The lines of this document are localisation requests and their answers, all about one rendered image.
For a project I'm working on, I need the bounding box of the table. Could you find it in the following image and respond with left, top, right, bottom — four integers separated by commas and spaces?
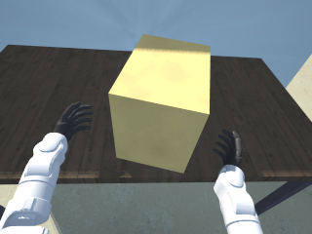
0, 44, 312, 220

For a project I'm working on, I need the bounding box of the left robot forearm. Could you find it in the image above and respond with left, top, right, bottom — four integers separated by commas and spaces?
0, 133, 68, 232

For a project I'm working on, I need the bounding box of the carton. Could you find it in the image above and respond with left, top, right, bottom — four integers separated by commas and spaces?
108, 34, 211, 174

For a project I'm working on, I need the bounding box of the right robot forearm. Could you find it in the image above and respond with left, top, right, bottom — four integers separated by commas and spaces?
214, 164, 263, 234

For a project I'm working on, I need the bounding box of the left robot hand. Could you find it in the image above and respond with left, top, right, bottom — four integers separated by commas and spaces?
53, 101, 94, 142

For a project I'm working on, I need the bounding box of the right robot hand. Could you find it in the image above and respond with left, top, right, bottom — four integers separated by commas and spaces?
214, 130, 243, 169

